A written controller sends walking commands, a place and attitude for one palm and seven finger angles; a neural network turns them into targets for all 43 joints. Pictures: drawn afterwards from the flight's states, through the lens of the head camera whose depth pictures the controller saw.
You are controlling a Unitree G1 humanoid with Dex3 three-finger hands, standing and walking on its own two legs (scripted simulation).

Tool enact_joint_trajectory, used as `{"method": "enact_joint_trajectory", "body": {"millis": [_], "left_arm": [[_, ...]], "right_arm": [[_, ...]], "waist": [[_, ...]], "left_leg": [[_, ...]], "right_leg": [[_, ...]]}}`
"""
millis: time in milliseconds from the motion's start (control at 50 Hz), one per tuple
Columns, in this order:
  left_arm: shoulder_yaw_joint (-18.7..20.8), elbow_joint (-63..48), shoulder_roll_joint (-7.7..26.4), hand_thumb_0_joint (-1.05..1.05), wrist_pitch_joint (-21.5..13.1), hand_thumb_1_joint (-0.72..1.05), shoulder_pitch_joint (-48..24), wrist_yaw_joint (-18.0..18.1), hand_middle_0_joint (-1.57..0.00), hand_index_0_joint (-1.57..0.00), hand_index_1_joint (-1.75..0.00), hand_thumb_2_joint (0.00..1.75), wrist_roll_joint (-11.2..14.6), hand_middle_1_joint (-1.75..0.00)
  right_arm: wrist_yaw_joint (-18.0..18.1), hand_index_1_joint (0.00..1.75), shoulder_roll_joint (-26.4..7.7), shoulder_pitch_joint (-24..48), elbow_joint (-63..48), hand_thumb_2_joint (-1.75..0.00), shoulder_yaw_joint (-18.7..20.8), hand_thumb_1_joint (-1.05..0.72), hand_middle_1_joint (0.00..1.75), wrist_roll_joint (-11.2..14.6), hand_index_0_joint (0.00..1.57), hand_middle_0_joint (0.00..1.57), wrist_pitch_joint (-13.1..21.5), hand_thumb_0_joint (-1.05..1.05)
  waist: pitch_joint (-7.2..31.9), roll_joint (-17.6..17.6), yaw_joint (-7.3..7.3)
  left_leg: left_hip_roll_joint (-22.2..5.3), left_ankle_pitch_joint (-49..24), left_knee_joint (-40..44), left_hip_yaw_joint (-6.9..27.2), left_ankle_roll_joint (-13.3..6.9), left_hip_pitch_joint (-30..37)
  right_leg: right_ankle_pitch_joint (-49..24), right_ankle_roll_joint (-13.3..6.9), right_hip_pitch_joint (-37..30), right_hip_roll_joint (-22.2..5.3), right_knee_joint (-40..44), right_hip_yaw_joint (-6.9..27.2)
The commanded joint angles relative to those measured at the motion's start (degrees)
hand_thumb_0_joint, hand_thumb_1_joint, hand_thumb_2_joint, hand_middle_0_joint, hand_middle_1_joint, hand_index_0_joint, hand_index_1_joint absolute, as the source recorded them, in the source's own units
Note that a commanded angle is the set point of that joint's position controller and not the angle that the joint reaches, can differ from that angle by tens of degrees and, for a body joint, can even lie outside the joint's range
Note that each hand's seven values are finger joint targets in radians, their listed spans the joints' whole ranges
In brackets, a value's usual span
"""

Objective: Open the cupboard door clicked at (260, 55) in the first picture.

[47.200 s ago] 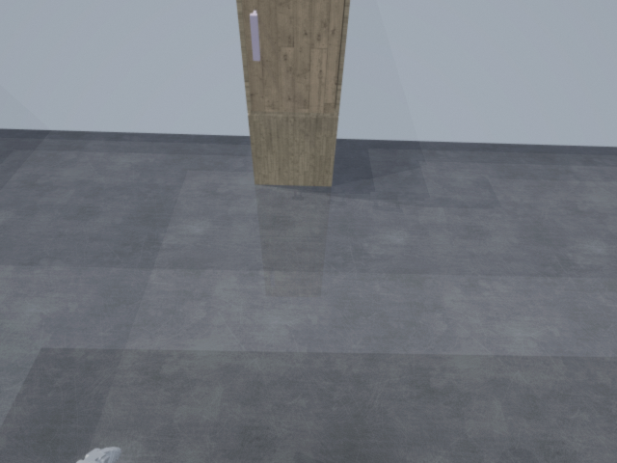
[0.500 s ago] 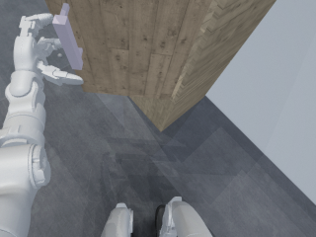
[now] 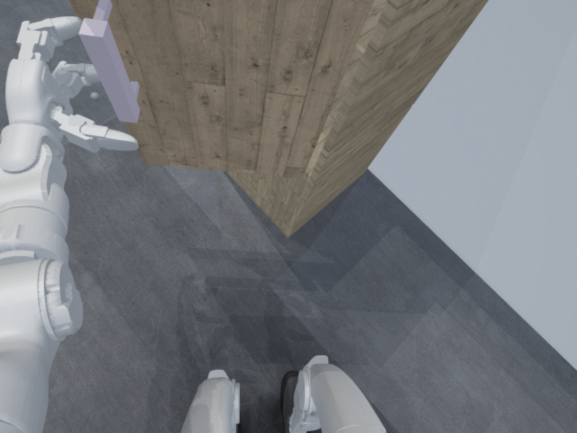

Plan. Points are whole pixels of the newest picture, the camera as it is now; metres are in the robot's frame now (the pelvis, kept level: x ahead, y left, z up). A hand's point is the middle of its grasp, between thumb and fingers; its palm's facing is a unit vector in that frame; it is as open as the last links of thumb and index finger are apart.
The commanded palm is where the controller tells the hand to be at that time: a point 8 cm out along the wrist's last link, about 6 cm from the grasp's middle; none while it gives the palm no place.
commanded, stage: move the hooked fingers beside the handle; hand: left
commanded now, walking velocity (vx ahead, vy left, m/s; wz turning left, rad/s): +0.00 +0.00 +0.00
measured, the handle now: (118, 65) +0.58 +0.20 +0.05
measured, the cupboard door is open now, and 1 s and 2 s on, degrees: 46 45 45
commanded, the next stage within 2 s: none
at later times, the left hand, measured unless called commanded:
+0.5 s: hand (85, 89) +0.54 +0.23 +0.05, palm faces +0.01 -1.00 +0.01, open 14.8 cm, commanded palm +0.53 +0.24 +0.05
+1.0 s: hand (91, 97) +0.53 +0.23 +0.05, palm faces -0.05 -1.00 -0.01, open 14.3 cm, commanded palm +0.51 +0.26 +0.05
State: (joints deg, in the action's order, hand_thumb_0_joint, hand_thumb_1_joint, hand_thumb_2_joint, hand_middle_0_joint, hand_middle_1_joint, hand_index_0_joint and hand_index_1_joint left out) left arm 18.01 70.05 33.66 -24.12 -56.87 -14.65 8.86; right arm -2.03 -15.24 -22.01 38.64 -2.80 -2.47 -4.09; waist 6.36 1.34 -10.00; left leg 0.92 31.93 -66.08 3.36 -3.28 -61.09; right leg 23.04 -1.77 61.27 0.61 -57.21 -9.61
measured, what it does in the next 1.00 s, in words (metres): stands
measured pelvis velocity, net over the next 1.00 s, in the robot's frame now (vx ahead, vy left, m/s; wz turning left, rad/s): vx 0.01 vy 0.01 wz -0.05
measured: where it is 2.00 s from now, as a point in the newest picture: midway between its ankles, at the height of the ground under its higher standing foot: outside the picture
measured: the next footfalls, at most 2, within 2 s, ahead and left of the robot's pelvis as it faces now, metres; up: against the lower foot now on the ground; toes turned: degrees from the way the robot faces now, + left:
none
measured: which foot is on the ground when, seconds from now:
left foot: down 0.00-1.00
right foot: down 0.00-1.00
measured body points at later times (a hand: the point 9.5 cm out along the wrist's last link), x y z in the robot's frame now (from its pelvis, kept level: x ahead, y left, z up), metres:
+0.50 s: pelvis +0.00 +0.01 +0.00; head +0.18 +0.05 +0.41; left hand +0.53 +0.29 +0.05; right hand -0.02 -0.26 -0.10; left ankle -0.02 +0.07 -0.65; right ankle +0.03 -0.11 -0.65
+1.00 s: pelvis +0.01 +0.01 +0.00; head +0.18 +0.04 +0.42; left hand +0.52 +0.28 +0.05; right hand -0.01 -0.26 -0.10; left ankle -0.02 +0.07 -0.65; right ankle +0.03 -0.11 -0.65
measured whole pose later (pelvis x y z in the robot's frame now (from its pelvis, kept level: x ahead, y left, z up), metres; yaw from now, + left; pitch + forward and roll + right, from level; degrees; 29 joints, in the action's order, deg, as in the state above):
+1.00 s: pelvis +0.01 +0.01 +0.00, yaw -3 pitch +27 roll -6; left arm 27.1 66.2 37.5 -22.2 -50.6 -23.4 6.4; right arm -0.7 -15.5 -22.4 34.6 -4.0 -0.9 -6.0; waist 6.5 1.8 -11.5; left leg -0.6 32.8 -65.2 0.6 -4.0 -59.6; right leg 22.6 -1.0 61.1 2.3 -56.3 -6.7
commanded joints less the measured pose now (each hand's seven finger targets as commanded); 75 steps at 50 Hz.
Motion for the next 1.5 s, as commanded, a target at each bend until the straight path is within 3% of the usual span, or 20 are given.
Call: {"method": "enact_joint_trajectory", "body": {"millis": [0, 60, 140, 200, 260, 340, 380, 520, 580, 660, 700, 860, 940, 1040, 1120, 1180, 1220, 1280, 1340, 1480], "left_arm": [[-4.4, -15.0, 2.5, 0.00, -3.7, -0.50, -27.5, -5.3, -0.30, -0.30, -1.20, 0.30, -3.0, -1.20], [-4.0, -12.3, 2.6, 0.00, -3.0, -0.50, -26.0, -5.5, -0.30, -0.30, -1.20, 0.30, -3.0, -1.20], [-2.2, -11.9, 5.0, 0.00, -3.1, -0.50, -25.9, -5.4, -0.30, -0.30, -1.20, 0.30, -3.2, -1.20], [-3.5, -12.3, 3.8, 0.00, -3.2, -0.50, -26.9, -5.7, -0.30, -0.30, -1.20, 0.30, -3.3, -1.20], [-1.6, -10.9, 6.2, 0.00, -2.5, -0.50, -26.6, -5.9, -0.30, -0.30, -1.20, 0.30, -3.4, -1.20], [-2.0, -11.0, 5.5, 0.00, -1.9, -0.50, -25.7, -6.6, -0.30, -0.30, -1.20, 0.30, -3.5, -1.20], [-1.1, -10.1, 7.0, 0.00, -1.5, -0.50, -26.1, -6.6, -0.30, -0.30, -1.20, 0.30, -3.5, -1.20], [2.6, -11.2, 12.3, 0.00, -0.6, -0.50, -24.1, -7.7, -0.30, -0.30, -1.20, 0.30, -3.6, -1.20], [2.0, -12.6, 10.9, 0.00, -0.5, -0.50, -23.1, -8.2, -0.30, -0.30, -1.20, 0.30, -3.0, -1.20], [2.9, -11.4, 12.1, 0.00, 0.1, -0.50, -21.7, -8.3, -0.30, -0.30, -1.20, 0.30, -3.0, -1.20], [4.1, -13.4, 13.9, 0.00, -0.5, -0.50, -22.8, -8.1, -0.30, -0.30, -1.20, 0.30, -3.0, -1.20], [7.1, -14.8, 16.6, 0.00, -1.0, -0.50, -17.0, -9.2, -0.30, -0.30, -1.20, 0.30, -1.8, -1.20], [13.2, -17.6, 23.0, 0.00, -2.4, -0.50, -16.2, -8.5, -0.30, -0.30, -1.20, 0.30, -1.0, -1.20], [13.0, -14.1, 23.6, 0.00, -2.4, -0.50, -15.5, -7.7, -0.30, -0.30, -1.20, 0.30, -2.2, -1.20], [14.9, -13.5, 27.2, 0.00, -2.6, -0.50, -15.2, -9.2, -0.30, -0.30, -1.20, 0.30, -2.3, -1.20], [13.0, -11.8, 25.6, 0.00, -2.2, -0.50, -16.7, -11.1, -0.30, -0.30, -1.20, 0.30, -1.6, -1.20], [13.8, -11.7, 27.3, 0.00, -1.8, -0.50, -17.1, -12.1, -0.30, -0.30, -1.20, 0.30, -1.4, -1.20], [11.9, -12.4, 25.6, 0.00, -1.4, -0.50, -19.3, -13.3, -0.30, -0.30, -1.20, 0.30, -0.9, -1.20], [14.6, -12.1, 29.2, 0.00, -0.8, -0.50, -18.6, -13.7, -0.30, -0.30, -1.20, 0.30, -1.0, -1.20], [12.7, -13.5, 27.7, 0.00, -0.4, -0.50, -20.7, -13.9, -0.30, -0.30, -1.20, 0.30, -1.1, -1.20]], "right_arm": [[0.8, 0.30, -11.6, -12.7, -1.2, -0.90, 3.9, -0.90, 0.30, -0.1, 0.20, 0.20, -0.2, 0.00], [1.0, 0.30, -11.6, -12.5, -1.6, -0.90, 3.6, -0.90, 0.30, 0.2, 0.20, 0.20, -0.4, 0.00], [1.2, 0.30, -11.8, -12.7, -1.9, -0.90, 3.5, -0.90, 0.30, 0.2, 0.20, 0.20, -0.3, 0.00], [1.4, 0.30, -11.6, -12.5, -2.0, -0.90, 3.4, -0.90, 0.30, 0.3, 0.20, 0.20, -0.3, 0.00], [1.5, 0.30, -12.0, -13.1, -2.0, -0.90, 3.4, -0.90, 0.30, 0.2, 0.20, 0.20, -0.4, 0.00], [1.5, 0.30, -11.8, -13.2, -2.2, -0.90, 3.4, -0.90, 0.30, 0.3, 0.20, 0.20, -0.6, 0.00], [1.8, 0.30, -12.0, -13.5, -2.3, -0.90, 3.2, -0.90, 0.30, 0.4, 0.20, 0.20, -0.7, 0.00], [2.0, 0.30, -12.2, -13.5, -2.9, -0.90, 3.1, -0.90, 0.30, 0.6, 0.20, 0.20, -1.1, 0.00], [1.9, 0.30, -12.0, -13.5, -3.4, -0.90, 3.1, -0.90, 0.30, 0.7, 0.20, 0.20, -1.1, 0.00], [2.0, 0.30, -12.2, -13.3, -3.7, -0.90, 3.0, -0.90, 0.30, 0.9, 0.20, 0.20, -1.4, 0.00], [2.1, 0.30, -12.3, -13.5, -3.5, -0.90, 3.0, -0.90, 0.30, 0.9, 0.20, 0.20, -1.4, 0.00], [2.0, 0.30, -12.1, -12.7, -4.8, -0.90, 3.1, -0.90, 0.30, 1.3, 0.20, 0.20, -1.9, 0.00], [2.3, 0.30, -12.3, -12.1, -5.8, -0.90, 3.3, -0.90, 0.30, 1.2, 0.20, 0.20, -1.5, 0.00], [2.5, 0.30, -12.3, -11.4, -6.1, -0.90, 2.9, -0.90, 0.30, 1.4, 0.20, 0.20, -1.0, 0.00], [3.0, 0.30, -12.8, -11.1, -6.3, -0.90, 2.8, -0.90, 0.30, 1.5, 0.20, 0.20, -0.3, 0.00], [3.3, 0.30, -12.8, -11.1, -6.4, -0.90, 2.3, -0.90, 0.30, 1.8, 0.20, 0.20, -0.2, 0.00], [3.5, 0.30, -13.3, -11.2, -5.8, -0.90, 2.5, -0.90, 0.30, 1.8, 0.20, 0.20, -0.1, 0.00], [3.7, 0.30, -13.3, -11.5, -5.8, -0.90, 2.3, -0.90, 0.30, 2.0, 0.20, 0.20, -0.1, 0.00], [3.8, 0.30, -13.7, -11.8, -5.5, -0.90, 2.4, -0.90, 0.30, 1.8, 0.20, 0.20, -0.1, 0.00], [3.7, 0.30, -13.5, -11.7, -5.6, -0.90, 2.1, -0.90, 0.30, 1.9, 0.20, 0.20, -0.1, 0.00]], "waist": [[30.3, 16.6, -5.33], [26.4, 12.9, -5.82], [27.0, 13.8, -5.46], [26.8, 15.5, -5.74], [26.8, 13.1, -5.89], [28.1, 15.3, -5.57], [26.9, 13.8, -6.03], [29.6, 14.7, -4.52], [29.3, 16.3, -4.46], [27.2, 12.6, -4.45], [28.9, 16.1, -3.87], [29.0, 12.9, -2.39], [31.6, 13.0, -0.39], [27.2, 11.0, -1.06], [29.5, 12.0, -0.59], [27.9, 11.0, -1.80], [28.9, 12.8, -1.54], [29.2, 13.7, -2.50], [31.2, 13.2, -1.85], [30.4, 15.3, -2.41]], "left_leg": [[-3.3, -41.1, 7.5, 6.4, 5.6, 32.7], [-3.2, -36.3, 8.1, 6.0, 4.9, 29.1], [-3.2, -36.7, 8.0, 6.0, 5.1, 28.9], [-3.4, -38.1, 7.7, 6.3, 5.5, 29.9], [-3.4, -36.4, 7.5, 6.3, 5.1, 28.1], [-3.5, -39.3, 7.1, 6.3, 5.5, 29.5], [-3.5, -38.4, 6.9, 6.4, 5.2, 28.2], [-3.4, -38.5, 6.7, 5.5, 5.0, 27.2], [-3.7, -41.5, 6.7, 5.8, 5.3, 28.9], [-3.6, -37.9, 7.2, 5.3, 4.7, 26.0], [-3.8, -41.5, 7.1, 5.8, 5.4, 28.8], [-3.6, -41.1, 7.6, 4.2, 4.6, 26.5], [-3.4, -42.0, 7.5, 3.8, 4.7, 25.4], [-3.3, -37.5, 7.5, 3.0, 4.0, 21.3], [-3.0, -35.9, 6.9, 2.5, 3.6, 19.7], [-3.0, -34.6, 6.5, 2.7, 3.1, 18.8], [-3.2, -35.2, 6.2, 2.9, 3.5, 20.0], [-3.4, -37.5, 5.9, 3.8, 3.9, 22.1], [-3.4, -37.2, 5.2, 3.7, 3.9, 21.1], [-3.5, -36.3, 5.3, 4.1, 4.0, 22.4]], "right_leg": [[-15.4, -0.8, -6.0, 2.7, 3.2, 4.9], [-13.9, -0.6, -6.5, 2.9, 3.7, 4.9], [-13.7, -0.6, -6.3, 2.8, 3.3, 5.0], [-13.4, -0.5, -4.5, 2.7, 3.0, 4.9], [-13.3, -0.4, -5.3, 2.8, 2.8, 4.9], [-14.0, -0.4, -4.4, 2.8, 2.5, 4.9], [-13.9, -0.5, -4.2, 2.9, 2.4, 4.8], [-15.1, -0.4, -7.1, 2.9, 2.3, 5.3], [-15.7, -0.5, -6.1, 3.0, 2.2, 5.0], [-14.9, -0.1, -7.5, 3.1, 2.7, 5.2], [-15.5, -0.3, -6.4, 3.0, 2.4, 5.0], [-18.2, -0.1, -12.0, 3.2, 3.2, 5.7], [-20.4, -0.3, -15.8, 3.1, 2.4, 6.3], [-19.0, 0.0, -15.5, 3.0, 2.3, 6.6], [-19.9, 0.0, -17.6, 2.8, 1.8, 7.2], [-19.1, 0.0, -16.0, 2.9, 1.6, 7.1], [-18.4, 0.1, -14.8, 2.8, 1.6, 7.1], [-17.8, 0.1, -11.9, 2.9, 1.2, 6.5], [-18.3, 0.2, -13.2, 2.8, 1.1, 6.7], [-16.0, 0.0, -10.1, 3.0, 1.1, 6.3]]}}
